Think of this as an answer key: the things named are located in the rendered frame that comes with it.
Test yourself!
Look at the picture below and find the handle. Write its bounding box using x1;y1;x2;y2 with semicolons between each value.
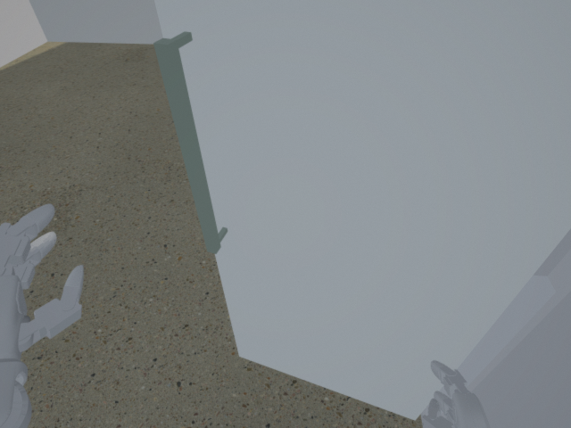
153;32;228;254

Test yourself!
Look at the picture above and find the robot left forearm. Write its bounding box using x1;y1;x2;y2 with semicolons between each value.
0;358;32;428

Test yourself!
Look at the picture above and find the robot left hand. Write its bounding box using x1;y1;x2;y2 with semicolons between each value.
0;203;84;361

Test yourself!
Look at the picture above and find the robot right hand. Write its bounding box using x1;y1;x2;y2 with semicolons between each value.
423;360;491;428

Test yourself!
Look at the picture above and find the fridge door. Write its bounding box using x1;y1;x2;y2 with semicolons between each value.
154;0;571;421

